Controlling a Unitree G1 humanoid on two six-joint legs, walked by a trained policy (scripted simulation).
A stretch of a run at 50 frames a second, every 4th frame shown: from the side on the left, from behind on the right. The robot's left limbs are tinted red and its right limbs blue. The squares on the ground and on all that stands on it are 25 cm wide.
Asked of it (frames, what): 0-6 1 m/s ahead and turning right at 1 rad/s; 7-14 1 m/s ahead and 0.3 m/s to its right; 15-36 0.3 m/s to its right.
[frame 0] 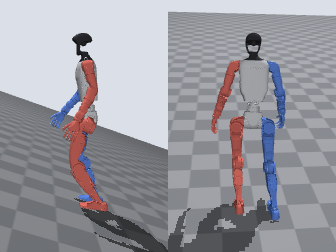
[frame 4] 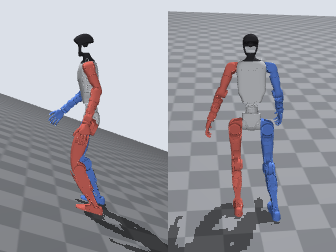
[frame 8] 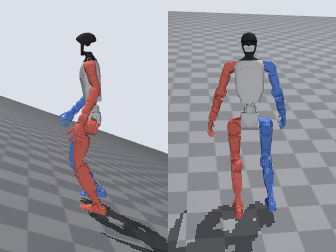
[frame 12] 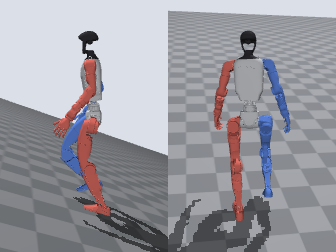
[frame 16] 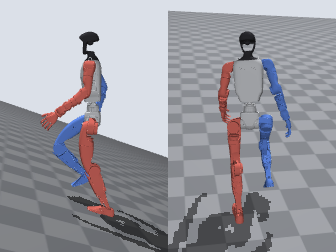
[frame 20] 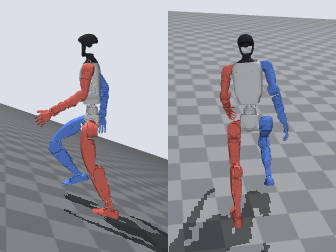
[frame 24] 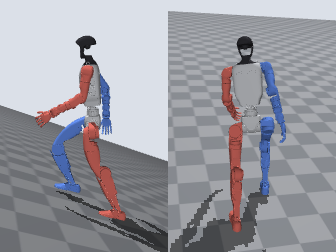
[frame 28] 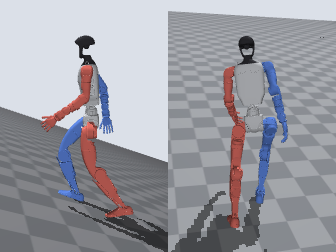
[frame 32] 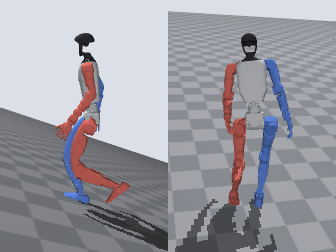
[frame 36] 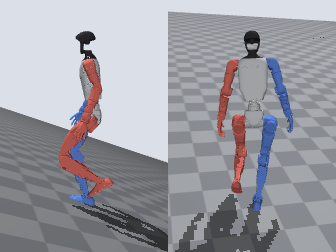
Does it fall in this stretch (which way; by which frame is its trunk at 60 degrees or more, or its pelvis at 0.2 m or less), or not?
no
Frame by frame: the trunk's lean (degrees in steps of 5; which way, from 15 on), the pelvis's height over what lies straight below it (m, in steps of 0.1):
0: 5, 0.7
4: 5, 0.7
8: 5, 0.7
12: 5, 0.7
16: 5, 0.7
20: 5, 0.7
24: 10, 0.7
28: 10, 0.7
32: 10, 0.7
36: 5, 0.8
